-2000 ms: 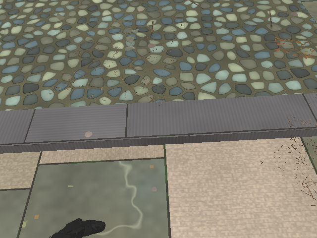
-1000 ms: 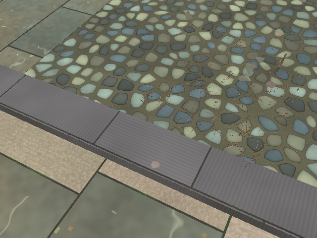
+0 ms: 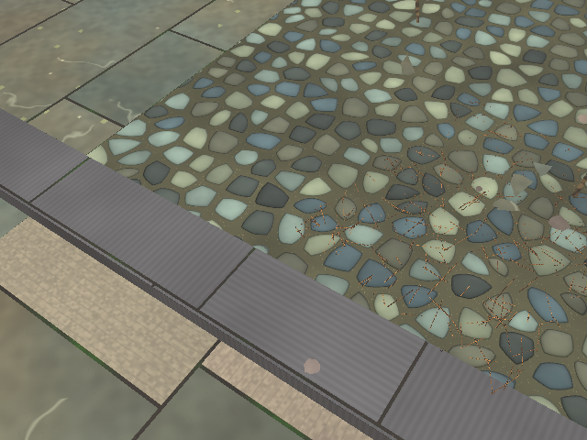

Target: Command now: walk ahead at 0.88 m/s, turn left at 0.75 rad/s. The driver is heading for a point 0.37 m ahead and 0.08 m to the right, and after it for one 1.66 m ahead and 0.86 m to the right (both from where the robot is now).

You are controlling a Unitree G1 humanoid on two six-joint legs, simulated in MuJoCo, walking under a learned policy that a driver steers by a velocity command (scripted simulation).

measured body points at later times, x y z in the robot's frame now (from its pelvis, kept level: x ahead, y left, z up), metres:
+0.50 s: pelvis +0.40 +0.09 -0.01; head +0.41 +0.09 +0.44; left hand +0.55 +0.34 -0.13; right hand +0.35 -0.19 -0.13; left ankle +0.28 +0.17 -0.74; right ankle +0.48 -0.04 -0.60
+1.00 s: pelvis +0.85 -0.02 +0.05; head +0.89 -0.04 +0.50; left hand +0.99 +0.24 -0.07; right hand +1.00 -0.32 +0.01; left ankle +1.14 +0.04 -0.62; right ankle +0.70 +0.04 -0.68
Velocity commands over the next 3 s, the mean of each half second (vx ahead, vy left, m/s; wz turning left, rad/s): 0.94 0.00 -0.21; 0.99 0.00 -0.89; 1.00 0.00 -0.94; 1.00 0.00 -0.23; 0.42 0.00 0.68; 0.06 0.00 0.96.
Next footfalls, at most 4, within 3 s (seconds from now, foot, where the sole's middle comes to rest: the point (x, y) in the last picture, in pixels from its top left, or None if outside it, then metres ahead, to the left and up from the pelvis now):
0.22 left None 0.32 0.17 -0.78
0.68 right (324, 336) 0.73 0.02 -0.72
1.10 left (349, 198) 1.19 -0.04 -0.72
1.54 right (495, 174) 1.30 -0.48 -0.72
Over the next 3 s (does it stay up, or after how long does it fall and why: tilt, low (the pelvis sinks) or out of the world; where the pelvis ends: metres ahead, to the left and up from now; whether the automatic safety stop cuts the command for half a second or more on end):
stays up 1.65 -0.98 0.06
